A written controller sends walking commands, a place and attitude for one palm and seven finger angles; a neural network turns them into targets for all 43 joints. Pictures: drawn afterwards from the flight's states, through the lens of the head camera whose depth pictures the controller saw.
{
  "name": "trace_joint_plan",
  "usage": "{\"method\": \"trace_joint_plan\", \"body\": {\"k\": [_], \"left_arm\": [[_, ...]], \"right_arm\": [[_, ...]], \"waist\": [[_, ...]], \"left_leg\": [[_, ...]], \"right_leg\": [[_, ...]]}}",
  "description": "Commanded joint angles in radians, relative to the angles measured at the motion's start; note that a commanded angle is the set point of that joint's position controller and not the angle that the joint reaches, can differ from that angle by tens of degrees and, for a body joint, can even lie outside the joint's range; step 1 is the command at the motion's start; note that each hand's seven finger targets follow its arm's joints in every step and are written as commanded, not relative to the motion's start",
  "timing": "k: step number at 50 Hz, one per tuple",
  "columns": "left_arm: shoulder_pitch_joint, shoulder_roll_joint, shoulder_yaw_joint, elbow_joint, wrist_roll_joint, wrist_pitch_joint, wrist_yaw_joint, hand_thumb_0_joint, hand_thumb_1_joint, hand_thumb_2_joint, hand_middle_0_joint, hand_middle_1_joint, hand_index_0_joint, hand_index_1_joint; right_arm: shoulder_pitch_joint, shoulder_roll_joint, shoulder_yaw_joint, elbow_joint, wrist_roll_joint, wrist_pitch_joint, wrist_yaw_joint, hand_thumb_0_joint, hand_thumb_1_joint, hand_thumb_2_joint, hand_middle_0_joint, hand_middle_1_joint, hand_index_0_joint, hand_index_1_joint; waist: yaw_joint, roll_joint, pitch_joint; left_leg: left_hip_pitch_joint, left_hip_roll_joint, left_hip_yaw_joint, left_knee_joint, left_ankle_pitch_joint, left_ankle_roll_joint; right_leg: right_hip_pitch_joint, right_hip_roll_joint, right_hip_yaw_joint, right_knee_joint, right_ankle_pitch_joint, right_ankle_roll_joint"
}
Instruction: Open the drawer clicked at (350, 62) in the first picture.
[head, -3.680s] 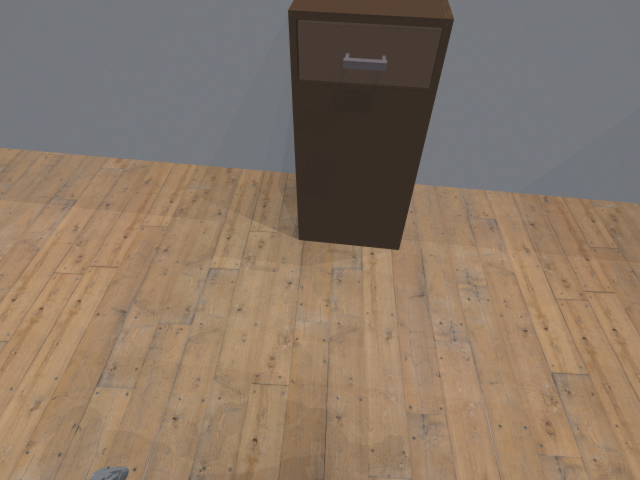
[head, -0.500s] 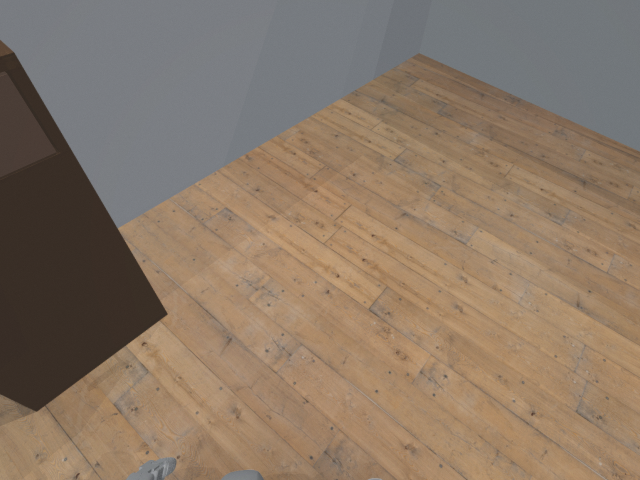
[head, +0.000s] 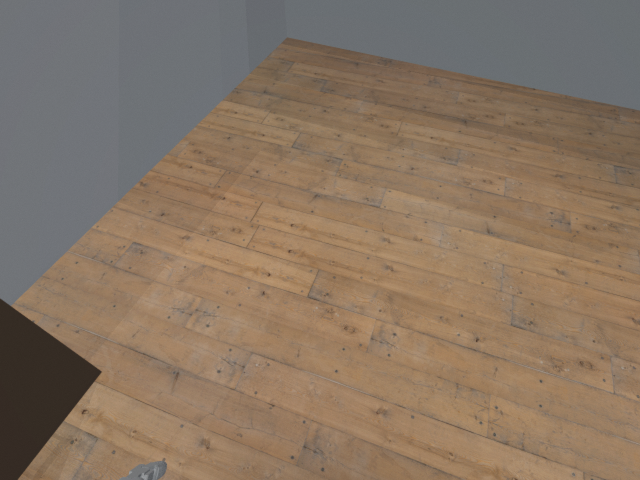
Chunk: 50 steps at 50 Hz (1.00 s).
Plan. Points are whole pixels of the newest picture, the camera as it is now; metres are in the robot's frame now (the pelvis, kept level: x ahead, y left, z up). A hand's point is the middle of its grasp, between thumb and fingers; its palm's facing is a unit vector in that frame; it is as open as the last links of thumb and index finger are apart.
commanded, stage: walk to a spot facing it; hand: left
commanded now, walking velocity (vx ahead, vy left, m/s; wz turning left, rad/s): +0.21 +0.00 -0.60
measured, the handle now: out of the picture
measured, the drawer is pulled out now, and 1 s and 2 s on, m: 0.00 0.00 0.00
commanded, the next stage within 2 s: turn to face it in 0.74 s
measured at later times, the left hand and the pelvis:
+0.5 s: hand out of the picture +0.13 +0.22 -0.17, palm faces -0.19 -0.97 -0.17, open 7.4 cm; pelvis +0.06 +0.03 +0.01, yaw -17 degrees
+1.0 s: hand (309, 331) +0.36 +0.04 -0.15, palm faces -0.55 -0.81 -0.21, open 7.4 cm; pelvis +0.14 -0.03 +0.00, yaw -30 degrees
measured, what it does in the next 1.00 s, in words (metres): walks ahead, turning right: left foot, then right foot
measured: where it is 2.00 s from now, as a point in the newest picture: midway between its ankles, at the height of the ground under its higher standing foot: outside the picture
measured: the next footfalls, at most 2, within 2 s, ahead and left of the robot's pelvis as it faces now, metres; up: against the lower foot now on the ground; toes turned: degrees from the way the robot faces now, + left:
left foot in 0.42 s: +0.14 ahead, +0.11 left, +0.00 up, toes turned -8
right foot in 0.92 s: +0.15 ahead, -0.15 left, +0.00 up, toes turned -38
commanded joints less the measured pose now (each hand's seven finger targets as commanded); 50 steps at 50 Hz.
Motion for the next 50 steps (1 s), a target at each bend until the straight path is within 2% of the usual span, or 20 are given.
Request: {"method": "trace_joint_plan", "body": {"k": [1, 4, 9, 16, 19, 20, 21, 22, 23, 25, 27, 29, 40, 43, 44, 45, 46, 47, 48, 50], "left_arm": [[0.184, 0.248, 0.059, -0.015, -0.016, -0.036, 0.047, 0.0, 0.9, 0.9, -0.2, -0.3, -0.2, -0.3], [0.045, 0.169, 0.028, -0.057, -0.015, -0.041, 0.041, 0.0, 0.9, 0.9, -0.2, -0.3, -0.2, -0.3], [0.079, 0.19, 0.028, -0.036, -0.009, -0.061, 0.028, 0.0, 0.9, 0.9, -0.2, -0.3, -0.2, -0.3], [0.098, 0.203, 0.033, -0.021, -0.003, -0.067, 0.024, 0.0, 0.9, 0.9, -0.2, -0.3, -0.2, -0.3], [0.042, 0.194, 0.034, -0.031, -0.011, -0.057, 0.02, 0.0, 0.9, 0.9, -0.2, -0.3, -0.2, -0.3], [0.034, 0.152, 0.025, -0.039, -0.014, -0.053, 0.016, 0.0, 0.9, 0.9, -0.2, -0.3, -0.2, -0.3], [0.054, 0.076, 0.012, -0.052, -0.021, -0.049, 0.007, 0.0, 0.9, 0.9, -0.2, -0.3, -0.2, -0.3], [0.031, 0.064, 0.011, -0.087, -0.016, -0.054, 0.001, 0.0, 0.9, 0.9, -0.2, -0.3, -0.2, -0.3], [-0.009, 0.103, 0.022, -0.069, 0.002, -0.048, 0.0, 0.0, 0.9, 0.9, -0.2, -0.3, -0.2, -0.3], [0.022, 0.095, 0.033, -0.034, 0.004, -0.04, -0.019, 0.0, 0.9, 0.9, -0.2, -0.3, -0.2, -0.3], [0.083, 0.062, 0.028, 0.0, 0.003, -0.025, -0.021, 0.0, 0.9, 0.9, -0.2, -0.3, -0.2, -0.3], [0.093, 0.046, 0.024, 0.006, -0.001, -0.014, -0.015, 0.0, 0.9, 0.9, -0.2, -0.3, -0.2, -0.3], [-0.132, 0.004, 0.006, -0.065, -0.001, -0.009, -0.008, 0.0, 0.9, 0.9, -0.2, -0.3, -0.2, -0.3], [-0.094, 0.006, 0.002, -0.057, 0.002, -0.031, 0.004, 0.0, 0.9, 0.9, -0.2, -0.3, -0.2, -0.3], [-0.017, 0.02, 0.002, -0.031, 0.005, -0.045, 0.012, 0.0, 0.9, 0.9, -0.2, -0.3, -0.2, -0.3], [0.11, 0.063, 0.008, 0.014, 0.009, -0.065, 0.023, 0.0, 0.9, 0.9, -0.2, -0.3, -0.2, -0.3], [0.217, 0.172, 0.025, 0.057, 0.012, -0.084, 0.044, 0.0, 0.9, 0.9, -0.2, -0.3, -0.2, -0.3], [0.247, 0.192, 0.014, 0.087, -0.016, -0.085, 0.047, 0.0, 0.9, 0.9, -0.2, -0.3, -0.2, -0.3], [0.197, 0.182, 0.009, 0.072, -0.014, -0.088, 0.055, 0.0, 0.9, 0.9, -0.2, -0.3, -0.2, -0.3], [0.049, 0.123, -0.016, 0.054, -0.012, -0.083, 0.061, 0.0, 0.9, 0.9, -0.2, -0.3, -0.2, -0.3]], "right_arm": [[-0.12, -0.084, -0.005, -0.153, 0.011, -0.005, -0.024, 0.0, -0.9, -0.9, 0.2, 0.3, 0.2, 0.3], [-0.098, -0.113, -0.013, -0.106, -0.004, 0.001, -0.009, 0.0, -0.9, -0.9, 0.2, 0.3, 0.2, 0.3], [-0.106, -0.112, -0.013, -0.101, -0.006, -0.009, 0.004, 0.0, -0.9, -0.9, 0.2, 0.3, 0.2, 0.3], [-0.139, -0.097, -0.005, -0.138, 0.007, -0.043, 0.006, 0.0, -0.9, -0.9, 0.2, 0.3, 0.2, 0.3], [-0.006, -0.097, -0.001, -0.101, 0.01, -0.06, -0.009, 0.0, -0.9, -0.9, 0.2, 0.3, 0.2, 0.3], [0.073, -0.13, -0.005, -0.072, 0.011, -0.069, -0.021, 0.0, -0.9, -0.9, 0.2, 0.3, 0.2, 0.3], [0.147, -0.226, -0.024, -0.057, -0.001, -0.073, -0.027, 0.0, -0.9, -0.9, 0.2, 0.3, 0.2, 0.3], [0.203, -0.292, -0.031, -0.06, -0.006, -0.068, -0.027, 0.0, -0.9, -0.9, 0.2, 0.3, 0.2, 0.3], [0.158, -0.241, -0.019, -0.053, -0.007, -0.07, -0.029, 0.0, -0.9, -0.9, 0.2, 0.3, 0.2, 0.3], [0.044, -0.157, 0.009, -0.076, -0.002, -0.075, -0.032, 0.0, -0.9, -0.9, 0.2, 0.3, 0.2, 0.3], [0.023, -0.117, 0.021, -0.072, 0.004, -0.083, -0.038, 0.0, -0.9, -0.9, 0.2, 0.3, 0.2, 0.3], [0.062, -0.102, 0.023, -0.05, 0.008, -0.086, -0.042, 0.0, -0.9, -0.9, 0.2, 0.3, 0.2, 0.3], [0.175, -0.104, -0.013, 0.043, -0.003, -0.058, -0.035, 0.0, -0.9, -0.9, 0.2, 0.3, 0.2, 0.3], [0.182, -0.116, -0.022, 0.057, -0.002, -0.053, -0.03, 0.0, -0.9, -0.9, 0.2, 0.3, 0.2, 0.3], [0.179, -0.117, -0.019, 0.062, 0.005, -0.054, -0.027, 0.0, -0.9, -0.9, 0.2, 0.3, 0.2, 0.3], [0.175, -0.103, -0.014, 0.057, 0.016, -0.056, -0.021, 0.0, -0.9, -0.9, 0.2, 0.3, 0.2, 0.3], [0.187, -0.019, 0.009, 0.038, 0.03, -0.055, -0.016, 0.0, -0.9, -0.9, 0.2, 0.3, 0.2, 0.3], [0.139, -0.005, 0.016, 0.023, 0.031, -0.046, -0.031, 0.0, -0.9, -0.9, 0.2, 0.3, 0.2, 0.3], [0.132, 0.007, 0.024, 0.027, 0.03, -0.035, -0.034, 0.0, -0.9, -0.9, 0.2, 0.3, 0.2, 0.3], [0.116, -0.003, 0.018, 0.064, 0.019, -0.019, -0.031, 0.0, -0.9, -0.9, 0.2, 0.3, 0.2, 0.3]], "waist": [[0.098, -0.307, -0.187], [0.033, -0.172, -0.097], [0.041, -0.154, -0.059], [0.051, -0.174, -0.041], [-0.016, -0.154, -0.065], [-0.048, -0.057, -0.085], [-0.076, 0.227, -0.123], [-0.086, 0.299, -0.09], [-0.077, 0.236, -0.031], [-0.006, 0.112, 0.045], [0.024, 0.126, 0.005], [0.022, 0.133, -0.036], [-0.053, 0.156, -0.028], [-0.035, 0.161, -0.079], [0.005, 0.14, -0.12], [0.066, 0.063, -0.208], [0.098, -0.206, -0.324], [0.097, -0.175, -0.359], [0.08, -0.203, -0.365], [0.028, -0.145, -0.191]], "left_leg": [[-0.379, -0.069, -0.26, 0.446, -0.185, -0.019], [-0.331, -0.062, -0.266, 0.423, 0.018, -0.039], [-0.3, -0.094, -0.251, 0.293, 0.066, -0.04], [-0.177, -0.149, -0.255, 0.023, 0.018, -0.014], [0.111, -0.19, -0.212, -0.219, 0.138, -0.004], [0.281, -0.149, -0.245, -0.318, 0.114, 0.004], [0.416, 0.094, -0.531, -0.45, -0.106, 0.06], [0.351, 0.307, -0.751, -0.566, -0.25, 0.155], [0.212, 0.298, -0.755, -0.609, -0.267, 0.154], [0.102, 0.19, -0.521, -0.583, -0.052, 0.125], [0.112, 0.112, -0.316, -0.524, 0.295, 0.085], [0.155, 0.1, -0.223, -0.466, 0.549, 0.099], [0.28, 0.144, -0.083, -0.343, 0.752, 0.156], [0.295, 0.145, -0.077, -0.235, 0.909, 0.14], [0.265, 0.122, -0.061, -0.136, 0.942, 0.112], [0.135, 0.089, -0.05, 0.032, 0.847, 0.073], [-0.184, -0.044, -0.041, 0.294, 0.156, 0.016], [-0.204, -0.104, -0.18, 0.425, -0.252, 0.008], [-0.189, -0.098, -0.287, 0.447, -0.233, 0.017], [-0.168, -0.088, -0.298, 0.421, -0.142, 0.014]], "right_leg": [[0.305, -0.32, 0.468, -0.246, 0.622, -0.208], [0.163, -0.212, 0.355, -0.316, 0.245, -0.166], [0.112, -0.18, 0.41, -0.383, -0.033, -0.179], [0.079, -0.179, 0.488, -0.369, -0.057, -0.195], [-0.063, -0.105, 0.443, -0.26, -0.044, -0.144], [-0.177, -0.042, 0.395, -0.156, -0.078, -0.103], [-0.353, 0.089, 0.267, 0.11, -0.2, -0.048], [-0.445, 0.095, 0.128, 0.35, -0.304, -0.008], [-0.424, 0.036, 0.175, 0.47, -0.238, -0.001], [-0.378, -0.015, 0.14, 0.55, -0.083, 0.011], [-0.329, -0.017, 0.113, 0.588, 0.013, 0.034], [-0.322, -0.018, 0.101, 0.606, 0.032, 0.049], [-0.276, -0.024, -0.016, 0.212, -0.022, 0.043], [-0.142, 0.02, -0.042, 0.052, -0.034, 0.006], [-0.011, 0.033, -0.047, -0.069, 0.074, -0.004], [0.238, -0.018, 0.006, -0.172, 0.312, -0.025], [0.55, -0.306, 0.316, -0.136, 0.824, -0.126], [0.5, -0.418, 0.308, -0.089, 1.183, -0.23], [0.418, -0.391, 0.294, -0.126, 1.067, -0.238], [0.214, -0.335, 0.202, -0.202, 0.793, -0.196]]}}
